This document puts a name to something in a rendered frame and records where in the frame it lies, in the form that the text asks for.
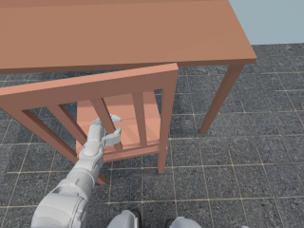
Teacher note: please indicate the left robot upper arm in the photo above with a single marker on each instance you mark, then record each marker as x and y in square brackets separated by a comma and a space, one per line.
[61, 211]

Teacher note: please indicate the robot left forearm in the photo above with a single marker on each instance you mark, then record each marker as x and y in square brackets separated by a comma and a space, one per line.
[83, 176]

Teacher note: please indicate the left robot shin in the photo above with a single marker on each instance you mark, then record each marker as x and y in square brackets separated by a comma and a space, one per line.
[127, 212]

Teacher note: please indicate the robot left hand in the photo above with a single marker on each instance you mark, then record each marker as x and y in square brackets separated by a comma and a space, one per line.
[96, 132]

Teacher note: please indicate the table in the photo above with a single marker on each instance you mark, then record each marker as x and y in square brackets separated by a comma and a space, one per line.
[39, 36]

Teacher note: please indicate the robot left thigh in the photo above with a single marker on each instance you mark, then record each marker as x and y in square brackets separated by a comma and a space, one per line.
[125, 220]

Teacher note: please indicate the chair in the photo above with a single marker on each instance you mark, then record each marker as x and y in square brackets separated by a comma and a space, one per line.
[128, 94]

